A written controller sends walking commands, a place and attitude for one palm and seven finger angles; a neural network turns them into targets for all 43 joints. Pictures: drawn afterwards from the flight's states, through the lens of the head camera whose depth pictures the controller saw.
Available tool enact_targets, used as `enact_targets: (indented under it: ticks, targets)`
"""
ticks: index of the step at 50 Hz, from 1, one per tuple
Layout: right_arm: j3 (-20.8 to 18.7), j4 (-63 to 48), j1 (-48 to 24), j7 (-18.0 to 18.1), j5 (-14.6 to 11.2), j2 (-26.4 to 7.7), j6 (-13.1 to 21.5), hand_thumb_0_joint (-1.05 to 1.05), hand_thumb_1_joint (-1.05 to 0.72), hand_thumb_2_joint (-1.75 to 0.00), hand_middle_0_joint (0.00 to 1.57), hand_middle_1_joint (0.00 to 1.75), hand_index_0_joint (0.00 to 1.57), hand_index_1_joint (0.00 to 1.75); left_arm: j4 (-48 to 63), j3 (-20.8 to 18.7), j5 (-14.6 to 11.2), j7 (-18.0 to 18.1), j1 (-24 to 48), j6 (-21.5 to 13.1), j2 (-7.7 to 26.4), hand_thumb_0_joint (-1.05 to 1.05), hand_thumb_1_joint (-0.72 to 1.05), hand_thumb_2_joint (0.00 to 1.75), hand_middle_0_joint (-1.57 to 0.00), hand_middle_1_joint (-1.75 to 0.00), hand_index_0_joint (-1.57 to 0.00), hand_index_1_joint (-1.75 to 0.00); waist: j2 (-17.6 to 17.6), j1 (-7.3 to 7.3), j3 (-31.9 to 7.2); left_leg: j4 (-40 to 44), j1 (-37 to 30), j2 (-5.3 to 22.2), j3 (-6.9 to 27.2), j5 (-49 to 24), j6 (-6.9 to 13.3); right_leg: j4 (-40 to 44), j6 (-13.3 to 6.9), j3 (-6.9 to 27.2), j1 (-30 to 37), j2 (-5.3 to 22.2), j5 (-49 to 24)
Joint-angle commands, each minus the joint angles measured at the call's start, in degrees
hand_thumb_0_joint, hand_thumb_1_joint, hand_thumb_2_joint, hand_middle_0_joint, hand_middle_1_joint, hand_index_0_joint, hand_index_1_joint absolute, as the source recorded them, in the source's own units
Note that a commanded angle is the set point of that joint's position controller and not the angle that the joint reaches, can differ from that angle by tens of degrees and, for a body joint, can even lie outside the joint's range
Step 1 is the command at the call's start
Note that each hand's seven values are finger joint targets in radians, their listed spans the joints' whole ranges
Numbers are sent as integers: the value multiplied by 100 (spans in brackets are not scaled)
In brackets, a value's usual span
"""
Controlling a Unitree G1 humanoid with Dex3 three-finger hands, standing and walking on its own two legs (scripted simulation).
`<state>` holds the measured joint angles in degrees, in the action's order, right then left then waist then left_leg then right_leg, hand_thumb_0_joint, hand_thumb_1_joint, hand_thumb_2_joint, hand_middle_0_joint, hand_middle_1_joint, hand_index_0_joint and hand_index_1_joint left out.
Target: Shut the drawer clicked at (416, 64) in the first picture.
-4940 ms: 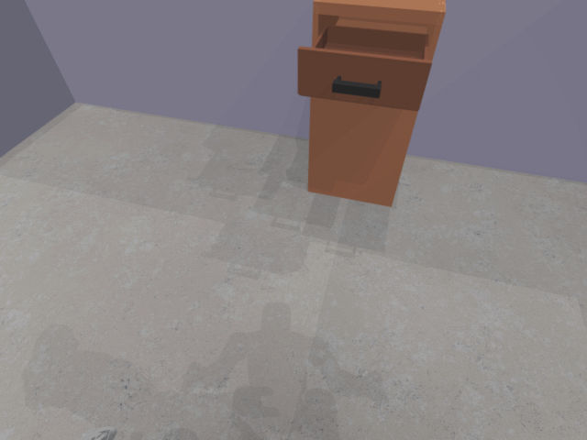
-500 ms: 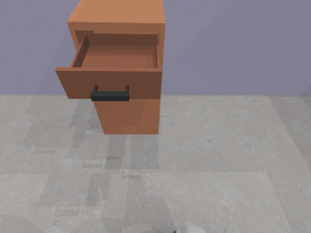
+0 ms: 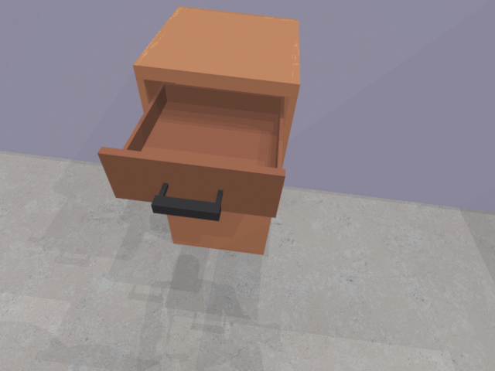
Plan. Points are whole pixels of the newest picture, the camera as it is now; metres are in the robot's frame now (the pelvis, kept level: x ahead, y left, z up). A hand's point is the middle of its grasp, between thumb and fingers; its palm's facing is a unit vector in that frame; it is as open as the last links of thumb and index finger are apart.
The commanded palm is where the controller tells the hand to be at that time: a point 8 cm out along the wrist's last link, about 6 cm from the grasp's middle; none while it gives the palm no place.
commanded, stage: take the last steps up to it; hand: left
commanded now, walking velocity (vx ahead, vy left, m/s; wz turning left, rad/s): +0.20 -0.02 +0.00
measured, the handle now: (189, 199) +0.43 +0.17 -0.01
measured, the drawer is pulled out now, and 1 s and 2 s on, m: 0.29 0.29 0.29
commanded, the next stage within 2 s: come to a stop and stand still in 0.14 s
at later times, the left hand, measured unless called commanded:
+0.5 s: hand (165, 355) +0.18 +0.17 -0.17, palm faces +0.00 -0.97 -0.24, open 7.3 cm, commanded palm none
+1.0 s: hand out of the picture +0.07 +0.25 -0.17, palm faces +0.05 -0.95 -0.30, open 7.4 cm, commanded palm none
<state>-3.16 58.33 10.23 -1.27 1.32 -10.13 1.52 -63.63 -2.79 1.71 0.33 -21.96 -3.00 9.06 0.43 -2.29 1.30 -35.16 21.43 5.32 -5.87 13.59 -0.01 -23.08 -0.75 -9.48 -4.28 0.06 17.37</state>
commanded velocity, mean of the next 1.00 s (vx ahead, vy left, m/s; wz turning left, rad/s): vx -0.04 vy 0.03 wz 0.00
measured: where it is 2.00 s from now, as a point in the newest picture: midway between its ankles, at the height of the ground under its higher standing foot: outside the picture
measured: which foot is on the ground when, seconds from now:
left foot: up 0.00-0.00, down 0.02-0.46, up 0.48-0.76, down 0.78-1.00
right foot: down 0.00-0.04, up 0.06-0.40, down 0.42-0.78, up 0.80-0.92, down 0.94-1.00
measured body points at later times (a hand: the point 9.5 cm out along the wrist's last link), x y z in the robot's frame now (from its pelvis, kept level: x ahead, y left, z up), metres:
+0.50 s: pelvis +0.11 -0.02 -0.01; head +0.13 -0.03 +0.44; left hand +0.18 +0.22 -0.15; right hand +0.09 -0.22 -0.18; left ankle +0.08 +0.10 -0.73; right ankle +0.17 -0.14 -0.74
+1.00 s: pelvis +0.05 +0.04 -0.02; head +0.02 +0.01 +0.43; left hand +0.07 +0.30 -0.15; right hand +0.14 -0.19 -0.16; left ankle +0.07 +0.14 -0.74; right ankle +0.12 -0.07 -0.74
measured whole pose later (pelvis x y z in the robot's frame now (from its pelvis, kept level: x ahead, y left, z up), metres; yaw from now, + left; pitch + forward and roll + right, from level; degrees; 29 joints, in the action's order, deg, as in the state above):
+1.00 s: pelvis +0.05 +0.04 -0.02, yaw -1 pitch -4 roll +2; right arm -1.0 50.1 13.2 0.1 1.0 -11.6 -2.6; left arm -55.1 -1.1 1.7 1.8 -19.3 1.9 10.9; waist -2.3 -1.1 0.9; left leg -36.7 14.6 -1.6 -5.8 18.2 2.2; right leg -38.2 -1.3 0.9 -20.0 1.4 13.8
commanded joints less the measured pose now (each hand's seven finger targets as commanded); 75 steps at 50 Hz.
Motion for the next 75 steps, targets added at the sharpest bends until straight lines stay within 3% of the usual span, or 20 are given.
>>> enact_targets:
  ticks: [1,3,8,16,20,23,25,28,35,36,38,39,45,48,51,54,57,60,69,75]
  targets:
    - [-168,167,1589,165,90,-1022,242,0,-90,-90,20,30,20,30,326,-53,-103,-26,-146,-24,331,0,90,90,-20,-30,-20,-30,-1416,698,-289,1515,-2743,1257,1811,-369,685,-2109,-181,143,-2309,361,222]
    - [-159,196,1832,272,28,-1212,166,0,-90,-90,20,30,20,30,522,-34,-37,20,300,-9,468,0,90,90,-20,-30,-20,-30,-1465,801,-297,2111,-2513,2106,2864,-579,1295,-4211,-153,663,-3135,260,1627]
    - [28,69,908,327,-35,-367,322,0,-90,-90,20,30,20,30,234,-48,-34,-40,63,118,160,0,90,90,-20,-30,-20,-30,-536,188,24,2126,-1502,1152,754,-2676,900,-4083,85,765,-2612,633,35]
    - [77,228,827,357,-18,-486,157,0,-90,-90,20,30,20,30,315,74,-66,86,419,289,81,0,90,90,-20,-30,-20,-30,-814,144,165,1710,-1153,909,308,-3596,834,-1824,187,534,-1488,434,-339]
    - [38,352,817,360,-84,-324,8,0,-90,-90,20,30,20,30,222,8,-50,167,61,247,530,0,90,90,-20,-30,-20,-30,-315,-67,194,1037,-744,418,209,-1577,254,-171,174,806,-392,654,-2118]
    - [-16,335,1294,293,-130,-31,-201,0,-90,-90,20,30,20,30,354,-97,-54,210,281,212,1175,0,90,90,-20,-30,-20,-30,589,208,-165,206,-376,-289,-43,900,-136,-246,-640,1957,-177,2032,-4870]
    - [-97,232,1130,324,-105,-223,-305,0,-90,-90,20,30,20,30,371,-163,-69,258,223,198,1198,0,90,90,-20,-30,-20,-30,1629,-7,-655,-1347,-272,-355,256,2084,-174,63,-1100,2250,-48,2334,-5544]
    - [-137,124,890,305,-107,-233,-374,0,-90,-90,20,30,20,30,578,-242,-19,337,605,295,1121,0,90,90,-20,-30,-20,-30,724,30,-588,-2462,186,-379,650,1839,-188,-3,-1255,1920,-162,2239,-4817]
    - [-101,-98,953,191,-70,-137,-352,0,-90,-90,20,30,20,30,938,-298,68,263,1041,414,1165,0,90,90,-20,-30,-20,-30,1240,143,-336,-822,-507,-479,341,1210,-162,658,-805,1754,-1183,1651,-787]
    - [-135,-472,1252,190,-123,-595,-184,0,-90,-90,20,30,20,30,1046,-198,59,500,1060,300,1339,0,90,90,-20,-30,-20,-30,437,643,-1303,78,-612,-543,124,1244,-242,-668,-653,1955,7,1697,-3729]
    - [-52,-750,1036,197,-17,-624,-129,0,-90,-90,20,30,20,30,1245,-47,-115,384,941,411,923,0,90,90,-20,-30,-20,-30,-1555,402,-827,1732,-1190,-107,481,-221,-78,-1599,-206,837,-1215,798,-601]
    - [-86,-1022,634,223,28,-966,-189,0,-90,-90,20,30,20,30,1263,-7,-143,289,716,504,728,0,90,90,-20,-30,-20,-30,-2321,210,-256,1893,-389,755,1523,-179,362,-1872,55,459,-1726,324,883]
    - [14,-1310,-87,188,36,-930,-282,0,-90,-90,20,30,20,30,1138,61,-47,142,70,485,557,0,90,90,-20,-30,-20,-30,-348,-111,902,1665,1030,515,1285,1631,642,-1528,-58,846,-981,79,139]
    - [83,-1158,602,184,-37,-625,-310,0,-90,-90,20,30,20,30,1318,104,-14,136,352,327,923,0,90,90,-20,-30,-20,-30,49,387,785,851,-316,-421,744,1376,191,388,-592,2455,-2264,871,1389]
    - [14,-845,1364,179,-19,-600,-366,0,-90,-90,20,30,20,30,1501,-37,-15,187,854,335,1113,0,90,90,-20,-30,-20,-30,1553,674,285,-259,-1618,-600,433,912,102,1087,-649,2560,-3373,1115,2706]
    - [41,-682,1650,186,-12,-452,-268,0,-90,-90,20,30,20,30,1512,-52,-25,203,904,383,919,0,90,90,-20,-30,-20,-30,604,723,288,676,-1764,-416,602,873,145,316,-454,1948,-3338,737,1991]
    - [28,-822,808,235,34,-826,-166,0,-90,-90,20,30,20,30,1228,-22,-75,172,155,471,537,0,90,90,-20,-30,-20,-30,-1236,205,503,2666,335,733,2153,2508,562,-1946,-91,1022,-1776,-125,527]
    - [80,-803,348,242,13,-775,-172,0,-90,-90,20,30,20,30,987,1,-43,149,-237,504,390,0,90,90,-20,-30,-20,-30,-748,-66,409,2612,764,683,1899,2022,803,-2759,-93,1059,-1339,-31,507]
    - [171,-191,1244,256,-36,-452,-145,0,-90,-90,20,30,20,30,793,177,-82,173,272,212,422,0,90,90,-20,-30,-20,-30,464,407,289,1576,-943,-50,968,812,210,503,-449,2008,-1763,562,1054]
    - [230,23,1324,253,-32,-361,-132,0,-90,-90,20,30,20,30,700,213,-93,186,224,238,375,0,90,90,-20,-30,-20,-30,18,391,534,1777,-786,6,1000,1013,200,531,-350,1887,-1831,430,1173]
